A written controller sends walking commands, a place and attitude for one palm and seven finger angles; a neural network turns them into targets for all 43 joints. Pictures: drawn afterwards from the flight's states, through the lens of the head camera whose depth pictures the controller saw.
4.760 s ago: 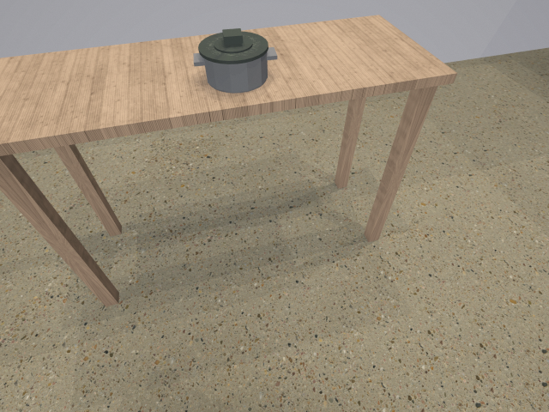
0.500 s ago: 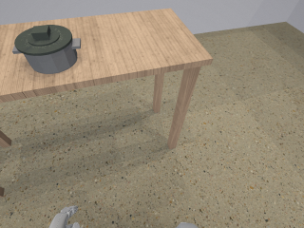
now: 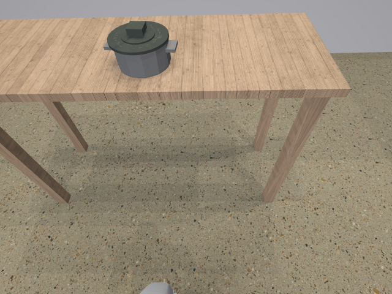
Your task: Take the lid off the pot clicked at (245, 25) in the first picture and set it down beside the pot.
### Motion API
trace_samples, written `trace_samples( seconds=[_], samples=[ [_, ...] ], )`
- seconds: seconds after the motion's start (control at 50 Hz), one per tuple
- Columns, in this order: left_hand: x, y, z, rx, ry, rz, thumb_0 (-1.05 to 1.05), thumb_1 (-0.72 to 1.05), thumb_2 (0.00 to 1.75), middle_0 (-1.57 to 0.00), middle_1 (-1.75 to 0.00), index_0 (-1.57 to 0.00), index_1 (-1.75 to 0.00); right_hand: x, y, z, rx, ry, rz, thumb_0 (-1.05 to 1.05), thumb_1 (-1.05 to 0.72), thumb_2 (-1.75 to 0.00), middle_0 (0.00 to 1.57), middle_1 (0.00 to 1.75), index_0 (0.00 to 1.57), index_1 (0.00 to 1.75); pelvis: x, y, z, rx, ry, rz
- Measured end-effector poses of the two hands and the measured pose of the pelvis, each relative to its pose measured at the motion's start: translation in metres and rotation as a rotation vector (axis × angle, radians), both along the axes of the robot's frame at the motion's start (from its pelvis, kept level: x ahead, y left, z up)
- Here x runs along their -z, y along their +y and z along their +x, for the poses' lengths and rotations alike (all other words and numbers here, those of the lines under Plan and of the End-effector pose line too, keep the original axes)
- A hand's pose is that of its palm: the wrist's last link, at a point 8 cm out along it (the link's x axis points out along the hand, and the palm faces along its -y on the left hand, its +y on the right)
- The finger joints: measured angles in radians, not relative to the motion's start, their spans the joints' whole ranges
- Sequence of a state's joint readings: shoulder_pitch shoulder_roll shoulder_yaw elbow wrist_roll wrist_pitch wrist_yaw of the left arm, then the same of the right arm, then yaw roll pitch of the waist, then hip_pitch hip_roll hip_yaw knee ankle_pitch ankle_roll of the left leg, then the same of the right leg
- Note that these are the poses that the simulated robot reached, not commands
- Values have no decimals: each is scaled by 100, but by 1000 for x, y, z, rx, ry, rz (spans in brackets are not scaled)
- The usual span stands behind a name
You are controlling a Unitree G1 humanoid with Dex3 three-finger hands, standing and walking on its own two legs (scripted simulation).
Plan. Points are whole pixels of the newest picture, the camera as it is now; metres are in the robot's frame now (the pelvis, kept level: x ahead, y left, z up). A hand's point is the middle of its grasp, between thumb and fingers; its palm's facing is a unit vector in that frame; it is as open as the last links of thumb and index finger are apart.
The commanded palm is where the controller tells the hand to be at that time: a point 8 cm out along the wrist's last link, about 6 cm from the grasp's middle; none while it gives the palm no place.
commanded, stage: take the last steps up to it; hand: left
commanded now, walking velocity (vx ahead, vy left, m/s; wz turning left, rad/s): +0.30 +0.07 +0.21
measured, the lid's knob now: (136, 28) +0.74 +0.23 +0.15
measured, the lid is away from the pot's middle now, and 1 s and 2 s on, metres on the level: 0.00 0.00 0.00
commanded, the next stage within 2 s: come to a stop and stand still in 0.78 s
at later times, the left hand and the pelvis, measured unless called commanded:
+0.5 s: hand (103, 291) +0.14 +0.24 -0.17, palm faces +0.07 -0.98 -0.19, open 7.4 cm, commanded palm none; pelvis +0.09 +0.05 +0.00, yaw +3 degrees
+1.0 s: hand (127, 256) +0.21 +0.20 -0.17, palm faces +0.16 -0.97 -0.19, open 7.3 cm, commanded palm none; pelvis +0.24 +0.04 +0.00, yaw +4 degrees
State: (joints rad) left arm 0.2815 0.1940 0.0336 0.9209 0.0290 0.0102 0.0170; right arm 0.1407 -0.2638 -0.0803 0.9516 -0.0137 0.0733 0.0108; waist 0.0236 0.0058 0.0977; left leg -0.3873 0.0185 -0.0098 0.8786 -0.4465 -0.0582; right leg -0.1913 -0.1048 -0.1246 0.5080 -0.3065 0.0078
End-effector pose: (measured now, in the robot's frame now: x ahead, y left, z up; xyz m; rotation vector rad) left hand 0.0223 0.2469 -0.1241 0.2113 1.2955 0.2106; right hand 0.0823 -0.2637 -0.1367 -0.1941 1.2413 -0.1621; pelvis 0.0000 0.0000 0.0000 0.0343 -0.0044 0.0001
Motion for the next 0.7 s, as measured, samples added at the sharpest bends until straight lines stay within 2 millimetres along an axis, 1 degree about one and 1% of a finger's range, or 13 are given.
trace_samples(
  seconds=[0.06,0.12,0.16,0.22,0.28,0.34,0.4,0.48,0.56,0.6,0.64,0.66,0.7],
  samples=[
    [13,17,-30,-56,65,-17,1,90,90,-21,-30,-20,-30,-5,21,27,-58,-51,-17,1,-91,-90,20,30,19,30,5,14,1,-20,3,-17],
    [31,37,-51,-108,113,-37,1,90,90,-21,-30,-20,-30,-7,45,46,-112,-107,-34,1,-91,-90,20,30,19,30,15,29,5,-36,3,-29],
    [33,45,-55,-118,139,-44,1,90,90,-20,-30,-20,-30,-14,59,48,-130,-120,-30,0,-91,-90,20,30,19,30,12,35,8,-27,-5,-29],
    [27,52,-46,-112,134,-64,1,90,90,-20,-30,-19,-30,-21,74,42,-120,-115,-23,0,-91,-90,20,30,20,30,3,42,18,-35,-9,-44],
    [21,55,-24,-101,87,-80,1,91,90,-20,-30,-19,-29,-21,85,28,-96,-73,-10,0,-91,-90,20,30,20,30,-3,48,29,-50,-9,-48],
    [17,54,3,-87,43,-88,1,91,90,-20,-30,-19,-29,-17,84,12,-59,-16,-10,0,-93,-90,21,30,20,30,-5,52,42,-55,-8,-41],
    [15,51,35,-69,10,-90,1,91,90,-20,-30,-19,-29,-11,83,-6,-21,55,0,0,-93,-90,21,30,20,30,-5,53,58,-56,-6,-28],
    [13,42,89,-32,-33,-86,1,91,90,-20,-30,-19,-29,-1,82,-28,30,163,23,0,-92,-90,21,30,20,30,-1,48,83,-59,-3,-15],
    [10,27,154,21,-93,-72,1,90,90,-20,-30,-19,-29,9,78,-43,78,277,55,0,-92,-90,20,30,20,30,5,36,114,-56,-2,-9],
    [12,18,186,41,-140,-60,1,90,90,-20,-30,-19,-30,18,74,-44,91,330,73,0,-91,-90,20,30,20,30,13,28,131,-58,-4,-9],
    [13,11,209,42,-188,-47,1,90,90,-20,-30,-19,-30,24,69,-37,91,372,88,1,-91,-90,20,30,20,30,19,21,145,-66,-13,-20],
    [11,7,215,33,-203,-46,1,90,90,-20,-30,-19,-30,25,66,-30,86,379,91,1,-91,-90,20,30,20,30,19,18,151,-75,-18,-24],
    [7,3,219,4,-208,-46,0,90,90,-20,-30,-20,-30,24,60,-6,72,363,91,1,-91,-90,20,30,20,30,14,15,163,-82,-25,-23]
  ],
)
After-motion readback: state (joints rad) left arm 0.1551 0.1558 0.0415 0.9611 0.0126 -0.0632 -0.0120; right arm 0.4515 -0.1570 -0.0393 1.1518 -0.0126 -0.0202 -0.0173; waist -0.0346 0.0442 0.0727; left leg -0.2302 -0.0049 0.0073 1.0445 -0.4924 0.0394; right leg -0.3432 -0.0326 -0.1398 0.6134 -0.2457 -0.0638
